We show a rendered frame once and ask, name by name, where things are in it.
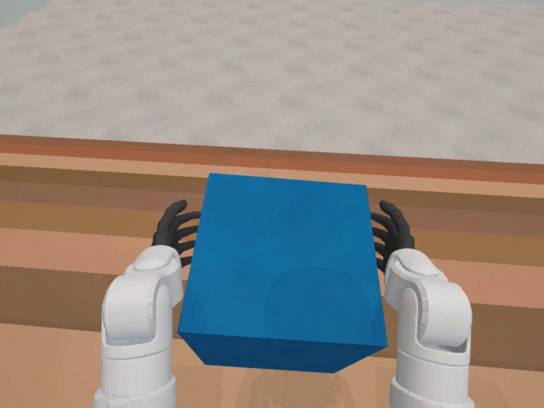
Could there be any robot left forearm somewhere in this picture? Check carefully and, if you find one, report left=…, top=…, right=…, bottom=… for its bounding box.
left=93, top=245, right=184, bottom=408

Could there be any right robot hand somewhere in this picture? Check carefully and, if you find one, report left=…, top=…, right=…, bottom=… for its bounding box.
left=370, top=201, right=415, bottom=274

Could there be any robot right forearm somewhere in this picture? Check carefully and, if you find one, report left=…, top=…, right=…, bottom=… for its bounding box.
left=384, top=248, right=475, bottom=408

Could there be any carton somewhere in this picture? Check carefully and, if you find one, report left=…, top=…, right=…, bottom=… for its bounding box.
left=177, top=173, right=388, bottom=373

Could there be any left robot hand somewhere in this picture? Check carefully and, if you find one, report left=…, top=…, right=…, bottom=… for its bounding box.
left=151, top=200, right=201, bottom=268

